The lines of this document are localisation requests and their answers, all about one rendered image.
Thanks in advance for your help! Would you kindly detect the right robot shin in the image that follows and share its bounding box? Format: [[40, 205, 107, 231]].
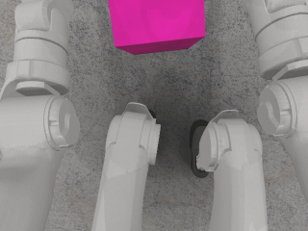
[[196, 110, 263, 173]]

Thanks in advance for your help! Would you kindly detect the left robot upper arm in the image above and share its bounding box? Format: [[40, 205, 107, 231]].
[[0, 94, 80, 231]]

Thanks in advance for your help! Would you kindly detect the carton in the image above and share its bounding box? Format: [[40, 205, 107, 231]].
[[108, 0, 206, 55]]

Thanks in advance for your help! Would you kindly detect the robot left forearm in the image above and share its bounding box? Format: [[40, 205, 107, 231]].
[[0, 0, 74, 101]]

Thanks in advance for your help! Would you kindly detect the robot left foot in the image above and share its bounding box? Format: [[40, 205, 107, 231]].
[[148, 109, 157, 124]]

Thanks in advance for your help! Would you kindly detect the right robot upper arm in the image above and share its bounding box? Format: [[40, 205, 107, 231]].
[[257, 75, 308, 203]]

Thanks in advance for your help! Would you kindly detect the robot right forearm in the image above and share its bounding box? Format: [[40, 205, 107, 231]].
[[241, 0, 308, 82]]

